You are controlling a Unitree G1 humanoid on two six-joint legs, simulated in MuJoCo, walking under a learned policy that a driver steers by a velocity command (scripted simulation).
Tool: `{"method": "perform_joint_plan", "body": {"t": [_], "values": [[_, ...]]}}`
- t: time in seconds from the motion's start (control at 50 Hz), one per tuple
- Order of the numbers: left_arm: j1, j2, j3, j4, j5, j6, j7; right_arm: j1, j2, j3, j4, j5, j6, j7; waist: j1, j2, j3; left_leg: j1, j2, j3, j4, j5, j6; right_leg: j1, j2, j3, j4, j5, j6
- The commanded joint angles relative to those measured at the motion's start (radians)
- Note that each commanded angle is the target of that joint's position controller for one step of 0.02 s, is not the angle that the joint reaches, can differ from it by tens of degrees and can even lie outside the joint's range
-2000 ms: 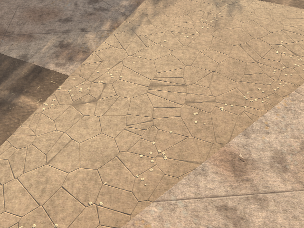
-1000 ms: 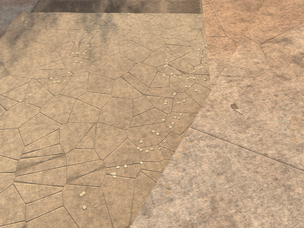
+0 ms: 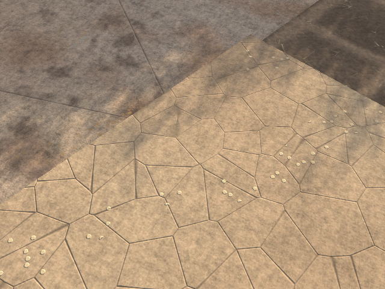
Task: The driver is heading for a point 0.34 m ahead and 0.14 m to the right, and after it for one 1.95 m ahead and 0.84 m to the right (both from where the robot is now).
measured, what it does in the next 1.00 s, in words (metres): walks ahead, turning right: right foot, then left foot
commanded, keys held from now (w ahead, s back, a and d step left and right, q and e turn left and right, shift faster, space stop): w+e+shift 0.68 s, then w+shift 0.14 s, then q+shift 0.18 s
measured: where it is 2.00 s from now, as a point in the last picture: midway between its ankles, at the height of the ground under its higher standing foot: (300, 149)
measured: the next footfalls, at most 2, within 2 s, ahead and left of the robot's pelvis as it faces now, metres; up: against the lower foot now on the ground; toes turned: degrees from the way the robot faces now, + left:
right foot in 0.26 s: +0.44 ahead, -0.09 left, +0.00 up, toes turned -17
left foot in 0.70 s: +0.88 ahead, -0.12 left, +0.00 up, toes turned -41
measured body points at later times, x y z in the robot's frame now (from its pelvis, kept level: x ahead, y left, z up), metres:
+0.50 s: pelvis +0.45 -0.09 +0.00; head +0.47 -0.09 +0.45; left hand +0.54 +0.18 -0.13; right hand +0.59 -0.37 -0.06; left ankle +0.65 +0.05 -0.65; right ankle +0.40 -0.08 -0.73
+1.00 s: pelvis +0.84 -0.25 +0.01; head +0.86 -0.27 +0.46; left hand +1.18 -0.28 -0.05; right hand +0.60 -0.40 -0.11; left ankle +0.85 -0.10 -0.73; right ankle +0.87 -0.43 -0.70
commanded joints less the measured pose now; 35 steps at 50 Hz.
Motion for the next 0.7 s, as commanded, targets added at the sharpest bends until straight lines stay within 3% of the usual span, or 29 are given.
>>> {"method": "perform_joint_plan", "body": {"t": [0.02,0.04,0.08,0.1,0.14,0.16,0.2,0.22,0.24,0.26,0.28,0.3,0.32,0.34,0.36,0.38,0.42,0.5,0.56,0.6,0.64,0.66,0.68,0.7], "values": [[-0.031,0.047,0.021,-0.083,0.027,0.026,-0.028,0.123,-0.064,-0.024,0.011,0.041,-0.044,-0.002,-0.023,0.047,-0.003,0.155,0.333,-0.226,-0.286,0.475,0.061,-0.296,-0.087,0.025,-0.067,0.107,0.004],[-0.110,0.022,0.016,-0.120,0.023,0.031,-0.045,0.082,-0.065,-0.023,0.014,0.054,-0.054,-0.004,-0.008,0.086,0.051,0.075,0.291,-0.141,-0.360,0.451,0.040,-0.288,-0.085,-0.007,-0.162,0.158,0.015],[-0.196,0.005,0.006,-0.164,0.021,0.026,-0.066,0.046,-0.039,-0.014,0.019,0.049,-0.065,-0.004,0.007,0.131,0.095,0.001,0.223,0.015,-0.394,0.580,0.010,-0.241,-0.074,-0.061,-0.320,0.331,0.005],[-0.220,0.003,0.000,-0.175,0.014,0.023,-0.072,0.036,-0.039,-0.013,0.019,0.047,-0.067,-0.006,0.014,0.122,0.095,-0.007,0.200,0.071,-0.395,0.637,-0.002,-0.200,-0.061,-0.086,-0.405,0.399,-0.011],[-0.277,0.022,-0.004,-0.199,0.009,0.016,-0.081,0.044,-0.090,-0.020,0.019,0.052,-0.067,-0.016,0.018,0.064,0.096,0.044,0.207,0.128,-0.411,0.782,-0.016,-0.132,-0.013,-0.154,-0.584,0.467,-0.048],[-0.274,0.039,-0.001,-0.196,0.010,0.015,-0.083,0.065,-0.117,-0.023,0.022,0.055,-0.066,-0.022,0.022,0.046,0.076,0.093,0.205,0.147,-0.373,0.967,-0.028,-0.076,0.039,-0.204,-0.627,0.487,-0.065],[-0.157,0.098,0.016,-0.164,0.012,0.020,-0.085,0.066,-0.194,-0.040,0.005,0.048,-0.050,-0.043,0.090,0.098,-0.025,0.174,0.228,0.154,-0.170,1.308,-0.051,0.091,0.129,-0.250,-0.641,0.417,-0.091],[-0.016,0.147,0.037,-0.132,0.013,0.026,-0.080,0.027,-0.228,-0.049,-0.014,0.041,-0.032,-0.052,0.172,0.112,-0.108,0.162,0.247,0.143,0.033,1.393,-0.054,0.250,0.159,-0.241,-0.626,0.354,-0.112],[0.186,0.196,0.064,-0.075,0.016,0.033,-0.069,-0.030,-0.245,-0.055,-0.038,0.034,-0.012,-0.054,0.270,0.097,-0.197,0.084,0.262,0.112,0.323,1.350,-0.050,0.460,0.170,-0.197,-0.635,0.281,-0.148],[0.277,0.237,0.091,-0.042,0.000,0.037,-0.050,-0.059,-0.225,-0.056,-0.036,0.035,0.002,-0.039,0.300,-0.013,-0.204,-0.058,0.148,0.117,0.741,0.752,-0.051,0.609,0.138,-0.102,-0.731,0.256,-0.201],[0.168,0.284,0.103,-0.047,-0.018,0.049,-0.036,-0.060,-0.067,-0.011,-0.073,0.010,-0.007,-0.020,0.173,-0.273,-0.068,-0.367,-0.036,0.079,1.161,-0.153,-0.069,0.577,0.071,0.113,-0.739,0.362,-0.232],[0.078,0.360,0.107,-0.106,0.005,0.051,-0.035,0.080,-0.051,0.009,-0.193,0.024,-0.028,-0.014,0.015,-0.314,-0.274,-0.607,-0.038,-0.148,1.239,-0.198,-0.076,0.773,-0.115,0.635,-0.967,0.161,-0.415],[0.028,0.312,0.107,-0.142,0.016,0.052,-0.026,0.033,-0.105,0.014,-0.196,0.011,-0.051,-0.015,0.031,-0.141,-0.215,-0.682,0.008,-0.212,1.142,-0.137,-0.068,0.705,-0.188,0.849,-1.211,-0.196,-0.397],[-0.006,0.244,0.093,-0.141,0.018,0.047,-0.015,-0.008,-0.150,0.006,-0.183,0.008,-0.055,-0.014,-0.011,0.033,-0.064,-0.651,0.057,-0.218,1.024,-0.054,-0.072,0.514,-0.169,0.797,-1.251,-0.248,-0.337],[-0.040,0.223,0.086,-0.134,0.009,0.036,-0.013,-0.042,-0.141,0.007,-0.183,-0.008,-0.044,-0.019,-0.055,0.104,-0.004,-0.576,0.093,-0.214,0.937,-0.034,-0.085,0.360,-0.119,0.689,-1.242,-0.145,-0.294],[-0.059,0.231,0.084,-0.146,0.006,0.017,-0.007,-0.024,-0.128,0.015,-0.184,-0.021,-0.022,-0.021,-0.091,0.101,0.020,-0.505,0.118,-0.216,0.860,-0.028,-0.105,0.240,-0.082,0.606,-1.228,-0.003,-0.289],[-0.072,0.204,0.073,-0.148,-0.003,-0.014,-0.008,-0.047,-0.105,0.025,-0.194,-0.022,0.022,-0.016,-0.119,0.104,0.048,-0.386,0.157,-0.188,0.696,-0.020,-0.144,0.052,0.007,0.453,-1.247,0.119,-0.270],[-0.023,0.224,0.088,-0.156,-0.009,-0.035,-0.017,-0.265,-0.060,0.045,-0.289,0.008,0.023,0.002,-0.035,0.057,0.055,-0.305,0.131,-0.118,0.296,0.290,-0.151,0.039,0.106,0.322,-1.257,0.376,-0.211],[0.042,0.236,0.102,-0.153,-0.015,-0.031,-0.027,-0.341,-0.055,0.049,-0.326,0.028,0.019,0.004,0.038,-0.008,-0.001,-0.296,0.066,-0.098,0.110,0.411,-0.127,0.219,0.096,0.340,-1.208,0.580,-0.166],[0.040,0.240,0.106,-0.160,-0.010,-0.030,-0.022,-0.363,-0.075,0.044,-0.350,0.032,0.013,0.001,0.043,-0.036,-0.015,-0.257,0.049,-0.122,0.015,0.408,-0.113,0.296,0.070,0.368,-1.167,0.645,-0.143],[-0.015,0.268,0.113,-0.181,-0.007,-0.031,-0.015,-0.252,-0.129,0.022,-0.325,0.035,0.007,-0.012,-0.021,-0.046,-0.083,-0.062,0.006,-0.141,-0.057,0.338,-0.097,0.321,0.068,0.385,-1.050,0.814,-0.096],[-0.044,0.301,0.119,-0.189,0.000,-0.034,-0.018,-0.117,-0.184,-0.003,-0.290,0.042,0.003,-0.024,-0.095,-0.042,-0.170,0.082,-0.005,-0.147,-0.039,0.245,-0.085,0.334,0.076,0.378,-0.894,0.912,-0.074],[-0.110,0.312,0.119,-0.205,0.005,-0.039,-0.024,0.096,-0.225,-0.024,-0.239,0.044,0.000,-0.041,-0.222,-0.034,-0.265,0.306,0.030,-0.151,-0.034,0.186,-0.073,0.249,0.106,0.352,-0.665,0.879,-0.055],[-0.129,0.203,0.087,-0.228,0.011,-0.052,-0.024,0.325,-0.286,-0.051,-0.197,0.017,-0.003,-0.063,-0.299,0.067,-0.389,0.532,0.210,-0.314,-0.025,-0.126,-0.045,0.109,0.151,0.274,-0.349,0.579,-0.053]]}}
